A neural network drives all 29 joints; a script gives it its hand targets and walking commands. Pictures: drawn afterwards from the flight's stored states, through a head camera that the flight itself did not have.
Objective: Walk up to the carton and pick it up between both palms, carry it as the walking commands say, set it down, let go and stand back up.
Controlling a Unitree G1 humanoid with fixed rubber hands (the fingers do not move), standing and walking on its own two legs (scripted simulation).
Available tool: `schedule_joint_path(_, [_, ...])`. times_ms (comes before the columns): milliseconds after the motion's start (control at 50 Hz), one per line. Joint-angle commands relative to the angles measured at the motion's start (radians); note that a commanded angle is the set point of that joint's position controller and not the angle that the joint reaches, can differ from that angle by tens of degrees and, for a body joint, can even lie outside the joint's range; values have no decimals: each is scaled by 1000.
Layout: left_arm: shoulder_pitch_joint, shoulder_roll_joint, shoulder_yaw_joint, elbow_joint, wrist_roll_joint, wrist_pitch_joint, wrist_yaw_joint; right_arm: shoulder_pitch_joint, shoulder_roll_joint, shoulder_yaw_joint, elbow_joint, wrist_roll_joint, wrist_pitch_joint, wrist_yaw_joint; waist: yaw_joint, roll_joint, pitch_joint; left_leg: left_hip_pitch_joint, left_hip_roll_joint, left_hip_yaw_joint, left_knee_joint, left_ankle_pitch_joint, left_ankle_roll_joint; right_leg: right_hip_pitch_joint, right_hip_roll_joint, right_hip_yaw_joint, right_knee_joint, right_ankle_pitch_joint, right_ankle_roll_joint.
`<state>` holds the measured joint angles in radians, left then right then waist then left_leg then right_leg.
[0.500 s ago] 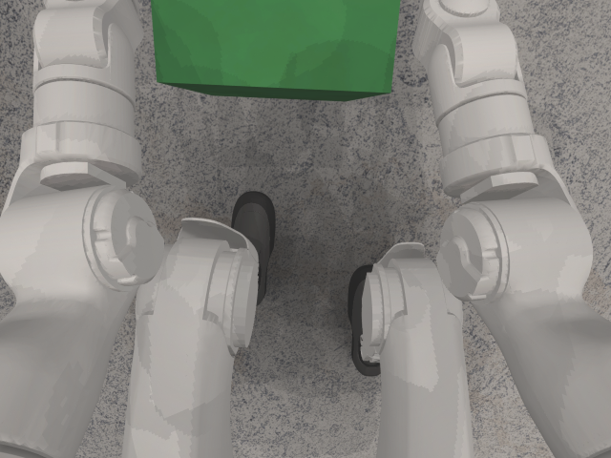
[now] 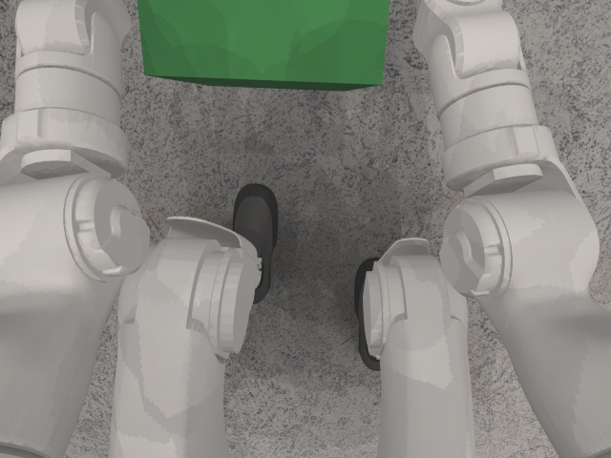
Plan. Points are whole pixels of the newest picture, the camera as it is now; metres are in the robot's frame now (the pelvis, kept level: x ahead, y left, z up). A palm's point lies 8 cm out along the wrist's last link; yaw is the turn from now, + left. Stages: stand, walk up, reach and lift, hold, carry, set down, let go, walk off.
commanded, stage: set down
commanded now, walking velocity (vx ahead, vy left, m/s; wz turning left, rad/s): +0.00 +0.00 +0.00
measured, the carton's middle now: out of the picture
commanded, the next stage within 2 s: none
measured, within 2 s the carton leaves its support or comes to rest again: rests again in 1.08 s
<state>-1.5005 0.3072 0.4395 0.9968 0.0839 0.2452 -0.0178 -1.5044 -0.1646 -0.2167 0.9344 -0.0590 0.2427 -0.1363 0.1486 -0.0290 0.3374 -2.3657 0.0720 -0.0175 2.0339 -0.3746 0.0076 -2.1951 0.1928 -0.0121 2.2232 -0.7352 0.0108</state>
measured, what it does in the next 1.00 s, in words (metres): stands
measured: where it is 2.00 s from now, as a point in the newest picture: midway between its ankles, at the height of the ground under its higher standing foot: (315, 298)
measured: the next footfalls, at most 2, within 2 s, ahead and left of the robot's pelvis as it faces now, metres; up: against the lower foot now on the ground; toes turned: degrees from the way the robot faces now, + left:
none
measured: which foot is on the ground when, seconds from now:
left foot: down 0.00-1.00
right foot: down 0.00-1.00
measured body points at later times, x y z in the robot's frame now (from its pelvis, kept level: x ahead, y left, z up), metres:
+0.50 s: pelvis +0.00 +0.00 +0.00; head +0.38 +0.03 +0.23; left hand +0.54 +0.28 -0.17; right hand +0.58 -0.01 -0.18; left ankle +0.16 +0.13 -0.35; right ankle +0.07 -0.10 -0.35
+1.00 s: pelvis +0.00 +0.00 +0.00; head +0.38 +0.03 +0.22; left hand +0.53 +0.28 -0.18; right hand +0.58 -0.01 -0.19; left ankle +0.16 +0.13 -0.35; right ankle +0.07 -0.10 -0.35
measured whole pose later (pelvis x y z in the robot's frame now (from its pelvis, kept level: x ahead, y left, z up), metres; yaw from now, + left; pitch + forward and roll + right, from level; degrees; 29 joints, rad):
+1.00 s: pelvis +0.00 +0.00 +0.00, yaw +1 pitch +38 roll +0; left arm -1.52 0.34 0.47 1.10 0.04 0.13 -0.03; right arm -1.54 -0.18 -0.19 0.98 -0.10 0.16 -0.08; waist 0.14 -0.01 0.41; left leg -2.33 0.06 0.00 2.06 -0.38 0.00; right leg -2.15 0.18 0.00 2.26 -0.76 0.01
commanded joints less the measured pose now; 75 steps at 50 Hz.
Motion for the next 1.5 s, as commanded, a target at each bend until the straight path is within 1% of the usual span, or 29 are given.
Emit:
schedule_joint_path(0, [-388, -911, -270, -41, -97, -18, -252, -517, 857, 317, -104, 73, -45, 241, 66, -162, -1059, 892, -109, 36, 31, 344, 11, 161, -6, 4, -290, 295, 1])
schedule_joint_path(80, [-380, -898, -262, -28, -92, -20, -253, -498, 843, 305, -87, 62, -44, 243, 64, -158, -1024, 876, -108, 35, 32, 328, 11, 152, -7, 8, -289, 287, 0])
schedule_joint_path(260, [-354, -875, -245, 0, -82, -23, -256, -449, 807, 271, -42, 27, -42, 246, 44, -152, -954, 849, -108, 30, 32, 301, 8, 134, -10, 11, -287, 271, -2])
schedule_joint_path(500, [-322, -858, -234, 24, -78, -32, -257, -395, 780, 246, -10, -9, -43, 251, 23, -147, -899, 845, -108, 22, 42, 309, 5, 121, -15, 12, -279, 277, -2])
schedule_joint_path(640, [-315, -835, -226, 29, -78, -41, -251, -385, 759, 239, -9, -22, -48, 248, 18, -145, -896, 853, -107, 20, 49, 318, 1, 127, -19, 12, -273, 284, 0])
schedule_joint_path(720, [-309, -782, -213, 33, -78, -53, -236, -376, 704, 233, -12, -25, -55, 237, 21, -144, -906, 861, -106, 22, 51, 321, -4, 139, -22, 10, -270, 287, 3])
schedule_joint_path(820, [-304, -676, -183, 46, -74, -75, -205, -370, 601, 219, -12, -26, -69, 212, 23, -144, -922, 866, -104, 24, 49, 315, -10, 164, -29, 9, -270, 286, 9])
schedule_joint_path(880, [-294, -566, -152, 64, -71, -93, -174, -361, 504, 203, -11, -23, -78, 189, 24, -143, -932, 865, -101, 25, 47, 308, -13, 184, -37, 10, -269, 282, 16])
schedule_joint_path(920, [-282, -467, -124, 76, -67, -109, -147, -351, 410, 186, -11, -19, -85, 167, 23, -139, -942, 870, -97, 25, 43, 306, -16, 198, -43, 11, -271, 280, 22])
schedule_joint_path(980, [-239, -232, -61, 89, -59, -140, -79, -316, 167, 138, -4, -13, -96, 113, 22, -129, -966, 895, -88, 21, 30, 305, -20, 224, -55, 14, -277, 277, 31])
schedule_joint_path(1040, [-179, 71, 5, 103, -57, -181, 21, -297, -143, 104, 7, 21, -111, 28, 26, -121, -1006, 930, -75, 10, 13, 311, -18, 250, -70, 19, -279, 275, 41])
schedule_joint_path(1060, [-181, 104, -5, 111, -73, -189, 40, -315, -174, 118, 7, 44, -112, 14, 27, -112, -1022, 940, -71, 6, 11, 319, -15, 246, -74, 22, -277, 275, 42])
schedule_joint_path(1120, [-216, 140, -55, 127, -139, -210, 64, -367, -195, 173, 21, 119, -118, 9, 40, -97, -1043, 963, -60, -4, 14, 349, -6, 212, -87, 31, -274, 278, 41])
schedule_joint_path(1180, [-254, 175, -89, 130, -184, -224, 74, -386, -205, 204, 65, 167, -116, 18, 52, -95, -1050, 966, -50, -9, 9, 346, -3, 183, -100, 36, -272, 261, 38])
schedule_joint_path(1240, [-270, 211, -92, 143, -193, -229, 78, -401, -221, 224, 106, 201, -113, 30, 74, -102, -1044, 959, -41, -12, 1, 318, -2, 164, -112, 39, -270, 230, 37])
schedule_joint_path(1280, [-269, 222, -93, 159, -198, -228, 77, -412, -233, 233, 121, 214, -112, 37, 83, -110, -1039, 955, -37, -14, -4, 298, -1, 158, -119, 38, -268, 212, 37])
schedule_joint_path(1300, [-272, 227, -94, 163, -202, -228, 77, -419, -240, 234, 123, 218, -112, 39, 82, -114, -1034, 955, -36, -18, -8, 284, -1, 152, -122, 36, -268, 200, 36])
schedule_joint_path(1380, [-286, 247, -92, 153, -209, -228, 82, -449, -266, 236, 109, 223, -115, 41, 87, -111, -1039, 977, -37, -23, -12, 277, -1, 149, -128, 31, -266, 190, 33])
schedule_joint_path(1420, [-299, 257, -90, 106, -217, -225, 88, -464, -272, 240, 68, 226, -115, 31, 86, -108, -1117, 1033, -43, -20, -16, 310, 0, 193, -127, 25, -273, 212, 33])
schedule_joint_path(1480, [-309, 276, -103, 30, -236, -209, 100, -473, -284, 244, -11, 230, -103, 8, 77, -108, -1307, 1151, -56, -5, -25, 373, -1, 289, -120, 9, -292, 253, 34])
